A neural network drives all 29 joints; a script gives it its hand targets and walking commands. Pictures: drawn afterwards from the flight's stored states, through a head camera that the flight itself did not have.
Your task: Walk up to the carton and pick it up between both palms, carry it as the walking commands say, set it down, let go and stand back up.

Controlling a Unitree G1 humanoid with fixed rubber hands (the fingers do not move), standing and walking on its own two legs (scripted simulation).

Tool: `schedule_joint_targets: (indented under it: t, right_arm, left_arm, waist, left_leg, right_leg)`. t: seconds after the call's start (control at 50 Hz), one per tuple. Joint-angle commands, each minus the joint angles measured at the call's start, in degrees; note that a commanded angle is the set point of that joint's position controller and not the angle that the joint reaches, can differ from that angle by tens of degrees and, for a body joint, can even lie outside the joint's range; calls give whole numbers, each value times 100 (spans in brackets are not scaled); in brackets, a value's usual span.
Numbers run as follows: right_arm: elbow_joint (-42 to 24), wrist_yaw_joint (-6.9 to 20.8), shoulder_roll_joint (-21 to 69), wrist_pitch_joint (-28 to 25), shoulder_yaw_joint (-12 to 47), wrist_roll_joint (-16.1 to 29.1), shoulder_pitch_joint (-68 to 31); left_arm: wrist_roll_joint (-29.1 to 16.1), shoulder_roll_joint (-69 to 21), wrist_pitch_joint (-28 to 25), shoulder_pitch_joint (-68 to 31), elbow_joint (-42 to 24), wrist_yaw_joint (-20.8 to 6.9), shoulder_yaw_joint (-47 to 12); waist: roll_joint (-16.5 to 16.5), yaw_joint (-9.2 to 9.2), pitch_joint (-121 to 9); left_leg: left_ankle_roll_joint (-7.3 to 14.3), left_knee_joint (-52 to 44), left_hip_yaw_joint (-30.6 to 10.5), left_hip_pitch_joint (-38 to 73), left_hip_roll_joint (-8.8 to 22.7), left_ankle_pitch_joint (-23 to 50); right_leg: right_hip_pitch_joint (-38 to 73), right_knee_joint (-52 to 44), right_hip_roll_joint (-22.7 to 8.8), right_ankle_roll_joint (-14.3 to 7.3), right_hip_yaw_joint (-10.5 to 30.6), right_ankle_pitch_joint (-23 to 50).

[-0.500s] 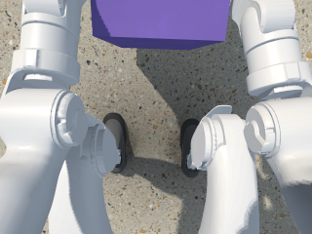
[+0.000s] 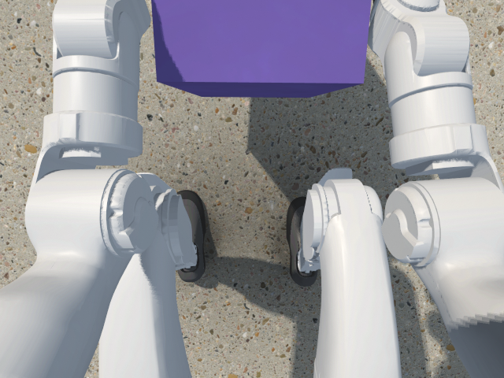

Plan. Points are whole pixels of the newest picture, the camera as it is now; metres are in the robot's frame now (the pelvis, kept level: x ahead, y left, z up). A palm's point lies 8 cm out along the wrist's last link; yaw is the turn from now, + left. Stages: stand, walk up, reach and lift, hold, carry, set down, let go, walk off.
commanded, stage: reach and lift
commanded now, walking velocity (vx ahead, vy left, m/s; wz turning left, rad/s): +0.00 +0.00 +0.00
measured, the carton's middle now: out of the picture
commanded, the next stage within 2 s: none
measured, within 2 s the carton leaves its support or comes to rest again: neither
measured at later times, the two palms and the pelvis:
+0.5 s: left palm out of the picture +0.55 +0.13 -0.03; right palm out of the picture +0.53 -0.15 -0.03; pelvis -0.01 +0.00 +0.05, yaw +0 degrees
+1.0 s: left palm out of the picture +0.53 +0.13 +0.04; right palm out of the picture +0.51 -0.15 +0.05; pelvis -0.02 +0.01 +0.10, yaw -1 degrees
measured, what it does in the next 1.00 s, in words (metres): rises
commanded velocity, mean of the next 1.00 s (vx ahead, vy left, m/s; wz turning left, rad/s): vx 0.00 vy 0.00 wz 0.00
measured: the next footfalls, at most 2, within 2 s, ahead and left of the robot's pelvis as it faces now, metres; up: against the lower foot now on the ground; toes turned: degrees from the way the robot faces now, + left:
none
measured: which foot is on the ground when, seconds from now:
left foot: down 0.00-1.00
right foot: down 0.00-1.00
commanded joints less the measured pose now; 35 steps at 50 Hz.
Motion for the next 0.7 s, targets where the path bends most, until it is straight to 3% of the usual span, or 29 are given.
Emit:
schedule_joint_targets:
  t: [0.0,0.02,0.04,0.06,0.08,0.1,0.12,0.16,0.18,0.2,0.22,0.24,0.26,0.3,0.32,0.34,0.36,0.4,0.44,0.46,0.5,0.52,0.54,0.56,0.58,0.6,0.62,0.64,0.68]
  right_arm:
    - [-2501,2113,6260,-511,2350,801,-5397]
    - [-1816,2104,6280,-433,2066,568,-5094]
    - [-1964,2130,6324,-461,2104,617,-5056]
    - [-2419,2097,6271,-475,2205,606,-5114]
    - [-2570,2087,6470,-466,2363,709,-5177]
    - [-2256,2101,6544,-420,2268,654,-5062]
    - [-2541,2114,6531,-393,2489,809,-5180]
    - [-2486,2066,6364,-362,2364,747,-5227]
    - [-2434,2047,6264,-398,2306,678,-5369]
    - [-1930,2102,6430,-333,2157,511,-4920]
    - [-2226,2083,6600,-343,2267,593,-4843]
    - [-2033,2094,6607,-329,2108,517,-4645]
    - [-2714,2079,6566,-351,2395,736,-4946]
    - [-3272,2026,6460,-356,2787,997,-5571]
    - [-3632,1979,6236,-335,2808,972,-5759]
    - [-2400,2008,6293,-217,2368,661,-5437]
    - [-1953,2086,6618,-139,2162,536,-4898]
    - [-1998,2131,6792,-141,2114,481,-4697]
    - [-2060,2146,6519,-230,2203,469,-4969]
    - [-2865,2122,6555,-231,2493,604,-5204]
    - [-2564,2122,6609,-139,2483,729,-5034]
    - [-2750,2115,6745,-91,2692,786,-5201]
    - [-2621,2082,6682,-64,2594,701,-4928]
    - [-2032,2101,6632,-66,2243,567,-4756]
    - [-1959,2122,6467,-46,2179,439,-4755]
    - [-2222,2137,6899,-56,2364,535,-4615]
    - [-2398,2109,6837,-92,2284,527,-4589]
    - [-2416,2080,6912,-60,2424,565,-4777]
    - [-2822,2100,6692,-76,2576,643,-4937]
  left_arm:
    - [-896,-6725,55,-3502,-751,-1532,-2853]
    - [-698,-6549,59,-3359,-235,-1554,-2540]
    - [-583,-6621,106,-3156,-257,-1584,-2572]
    - [-736,-6958,121,-3192,-367,-1573,-2674]
    - [-768,-6849,112,-3062,-669,-1581,-2685]
    - [-853,-6936,74,-3451,-834,-1551,-2841]
    - [-901,-6879,92,-3443,-1206,-1506,-2945]
    - [-904,-6752,137,-3433,-1116,-1490,-2901]
    - [-764,-6686,194,-3235,-579,-1513,-2822]
    - [-741,-6814,139,-3242,-475,-1507,-2704]
    - [-844,-7053,145,-3124,-643,-1527,-2865]
    - [-830,-6923,146,-3300,-696,-1554,-2947]
    - [-953,-6995,165,-3302,-1018,-1540,-3081]
    - [-954,-6828,261,-3121,-996,-1509,-3167]
    - [-1054,-6850,306,-3186,-1192,-1476,-3169]
    - [-758,-6495,281,-3311,-558,-1470,-2803]
    - [-722,-6663,262,-3212,-505,-1502,-2749]
    - [-673,-6993,257,-3099,-472,-1564,-2636]
    - [-563,-6911,248,-2940,-277,-1545,-2695]
    - [-736,-7205,327,-2874,-606,-1572,-2961]
    - [-882,-6973,321,-3319,-1146,-1475,-3193]
    - [-931,-6650,305,-3370,-1288,-1486,-3191]
    - [-1027,-6894,330,-3458,-1310,-1476,-3357]
    - [-833,-6920,383,-3213,-863,-1497,-3121]
    - [-705,-6912,405,-2940,-492,-1535,-2892]
    - [-827,-7111,363,-3078,-942,-1570,-3167]
    - [-867,-7335,369,-3016,-947,-1565,-3168]
    - [-813,-6924,343,-3079,-1037,-1593,-3053]
    - [-905,-7110,421,-2892,-842,-1576,-3243]
  waist:
    - [552,422,-13831]
    - [361,535,-12887]
    - [555,584,-12963]
    - [529,353,-13356]
    - [420,528,-13710]
    - [475,399,-13828]
    - [494,523,-14234]
    - [436,332,-13907]
    - [509,526,-13358]
    - [369,530,-12895]
    - [362,325,-13342]
    - [518,384,-13325]
    - [534,316,-14129]
    - [562,664,-14752]
    - [419,525,-14848]
    - [304,579,-13377]
    - [273,583,-12784]
    - [361,451,-13063]
    - [504,517,-12966]
    - [482,431,-14075]
    - [592,455,-14366]
    - [296,628,-14399]
    - [419,371,-14427]
    - [609,466,-13655]
    - [531,358,-12856]
    - [385,393,-13629]
    - [568,338,-14139]
    - [240,372,-14032]
    - [329,454,-14369]
  left_leg:
    - [22,-1197,277,5820,-1069,2614]
    - [54,-1273,320,5123,-1099,2279]
    - [32,-1341,334,5342,-1066,2358]
    - [7,-1347,257,5646,-1077,2512]
    - [29,-1379,349,5655,-1107,2560]
    - [-18,-1396,264,5806,-1112,2638]
    - [-21,-1509,279,6208,-1145,2916]
    - [-8,-1633,184,6167,-1148,2789]
    - [-21,-1659,206,5731,-1113,2581]
    - [10,-1742,167,5600,-1096,2230]
    - [-9,-1692,249,5723,-1154,2282]
    - [-44,-1718,242,5691,-1096,2174]
    - [-41,-1745,168,6327,-1126,2604]
    - [-20,-1737,259,6594,-1178,2833]
    - [-1,-1825,219,6752,-1205,2955]
    - [41,-1985,156,5748,-1094,2025]
    - [75,-2106,174,5626,-1083,1618]
    - [54,-2154,204,5792,-1149,1905]
    - [24,-2160,95,5899,-1120,1912]
    - [11,-2190,177,6624,-1164,2166]
    - [-72,-2237,88,6826,-1128,2269]
    - [-5,-2269,85,6795,-1144,2383]
    - [-31,-2294,64,6854,-1131,2414]
    - [-60,-2386,102,6489,-1126,2089]
    - [0,-2491,-17,6120,-1071,1752]
    - [-13,-2502,136,6465,-1107,1857]
    - [-97,-2466,189,6659,-1174,2183]
    - [38,-2534,94,6615,-1137,2025]
    - [-40,-2535,149,7022,-1154,2409]
  right_leg:
    - [3279,-1676,911,-89,-792,2346]
    - [2904,-1759,889,-85,-764,2044]
    - [2837,-1718,888,-55,-827,2113]
    - [3209,-1780,922,-110,-807,2242]
    - [3569,-1835,939,-35,-769,2384]
    - [3426,-1765,937,-96,-808,2431]
    - [3660,-1771,941,-23,-850,2598]
    - [3489,-1929,949,-6,-864,2458]
    - [3321,-1917,949,-57,-793,2324]
    - [3066,-1951,939,-67,-824,1943]
    - [3560,-2090,951,-52,-769,2156]
    - [3401,-2110,941,-125,-727,2038]
    - [3727,-2055,980,-70,-853,2432]
    - [4173,-2039,992,-12,-783,2596]
    - [4458,-2176,994,-14,-740,2718]
    - [3535,-2218,922,-34,-784,1792]
    - [3246,-2410,926,-83,-712,1409]
    - [3759,-2480,944,-42,-703,1782]
    - [3204,-2373,938,-62,-779,1713]
    - [4072,-2537,971,-67,-807,1968]
    - [3922,-2471,987,-72,-818,2018]
    - [4050,-2506,973,-47,-788,2107]
    - [4229,-2578,970,-58,-741,2219]
    - [3772,-2648,965,-80,-689,1830]
    - [3383,-2658,924,-73,-770,1525]
    - [3976,-2767,967,-59,-789,1699]
    - [4457,-2833,994,-105,-719,2051]
    - [4416,-2879,957,-9,-726,1834]
    - [4589,-2961,984,-56,-632,2179]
